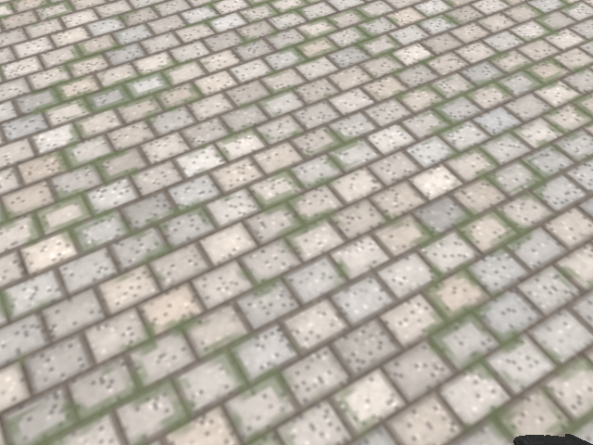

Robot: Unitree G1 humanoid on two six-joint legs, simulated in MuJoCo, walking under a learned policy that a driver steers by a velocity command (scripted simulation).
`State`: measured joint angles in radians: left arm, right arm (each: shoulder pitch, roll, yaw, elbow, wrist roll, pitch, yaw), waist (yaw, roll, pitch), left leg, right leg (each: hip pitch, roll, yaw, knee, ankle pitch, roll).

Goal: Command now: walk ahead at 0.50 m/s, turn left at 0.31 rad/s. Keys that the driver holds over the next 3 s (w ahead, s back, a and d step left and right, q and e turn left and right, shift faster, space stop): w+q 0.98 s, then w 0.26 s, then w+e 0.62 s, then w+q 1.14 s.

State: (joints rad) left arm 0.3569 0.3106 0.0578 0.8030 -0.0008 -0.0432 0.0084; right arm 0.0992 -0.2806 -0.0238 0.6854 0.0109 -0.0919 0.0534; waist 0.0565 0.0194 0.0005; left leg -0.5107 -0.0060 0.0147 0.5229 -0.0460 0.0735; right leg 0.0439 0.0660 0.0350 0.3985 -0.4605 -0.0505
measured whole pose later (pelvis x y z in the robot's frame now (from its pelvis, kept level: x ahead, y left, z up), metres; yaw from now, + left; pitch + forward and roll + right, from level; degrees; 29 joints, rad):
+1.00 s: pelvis +0.52 +0.13 -0.01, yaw +35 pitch +2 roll -2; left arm 0.34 0.32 0.07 0.87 -0.02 -0.05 0.01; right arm 0.07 -0.29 -0.06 0.56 0.02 -0.02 0.05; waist 0.07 0.02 0.05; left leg -0.52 0.00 0.04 0.60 -0.10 0.10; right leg 0.05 -0.08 -0.22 0.52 -0.49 0.04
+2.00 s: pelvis +1.03 +0.44 +0.01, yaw +21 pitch +2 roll -1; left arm 0.36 0.30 0.06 0.78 -0.01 -0.04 0.01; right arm 0.07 -0.28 -0.03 0.66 0.00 -0.11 0.02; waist 0.08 0.03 0.00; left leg -0.50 0.00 -0.04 0.48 0.00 -0.01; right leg -0.04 0.10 0.19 0.40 -0.39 -0.06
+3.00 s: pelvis +1.46 +0.73 +0.00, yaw +53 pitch +2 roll -2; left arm 0.35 0.32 0.08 0.85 -0.03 -0.06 0.00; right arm 0.06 -0.28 -0.05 0.59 0.02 -0.02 0.06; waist 0.09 0.02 0.05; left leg -0.56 0.04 0.03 0.61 -0.11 0.08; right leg 0.10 -0.03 -0.22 0.32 -0.43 0.05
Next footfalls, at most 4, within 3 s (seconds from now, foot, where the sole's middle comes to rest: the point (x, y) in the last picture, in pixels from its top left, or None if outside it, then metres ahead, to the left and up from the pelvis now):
0.48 right None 0.46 -0.07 -0.76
0.98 left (198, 381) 0.61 0.29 -0.76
1.52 right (216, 248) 0.99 0.31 -0.76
2.02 left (123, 200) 1.15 0.61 -0.76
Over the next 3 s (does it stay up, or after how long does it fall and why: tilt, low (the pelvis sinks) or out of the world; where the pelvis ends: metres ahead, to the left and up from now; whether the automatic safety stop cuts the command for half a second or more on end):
stays up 1.46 0.73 0.00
